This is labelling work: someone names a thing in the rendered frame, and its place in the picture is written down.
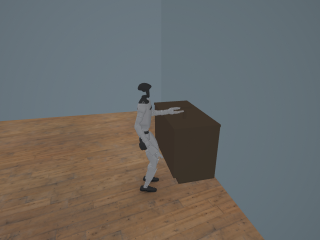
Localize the robot right forearm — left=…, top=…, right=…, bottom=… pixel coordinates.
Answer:
left=135, top=125, right=153, bottom=148

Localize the right robot thigh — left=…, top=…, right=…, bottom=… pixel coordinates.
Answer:
left=139, top=139, right=157, bottom=170

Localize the left robot upper arm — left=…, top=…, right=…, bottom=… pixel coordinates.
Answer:
left=147, top=98, right=156, bottom=116

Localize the robot right hand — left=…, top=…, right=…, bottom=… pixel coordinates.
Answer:
left=148, top=145, right=164, bottom=162

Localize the robot left hand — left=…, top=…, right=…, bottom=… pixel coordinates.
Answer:
left=168, top=107, right=181, bottom=115

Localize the robot thigh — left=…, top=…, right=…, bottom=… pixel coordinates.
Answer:
left=149, top=131, right=159, bottom=158
left=139, top=139, right=157, bottom=170

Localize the robot left forearm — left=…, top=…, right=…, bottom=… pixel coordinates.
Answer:
left=154, top=109, right=169, bottom=116

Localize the right robot upper arm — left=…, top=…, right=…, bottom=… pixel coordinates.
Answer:
left=134, top=104, right=147, bottom=129

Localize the counter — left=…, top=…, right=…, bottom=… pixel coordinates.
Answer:
left=154, top=100, right=221, bottom=184

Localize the left robot thigh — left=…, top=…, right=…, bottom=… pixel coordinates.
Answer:
left=149, top=131, right=159, bottom=158

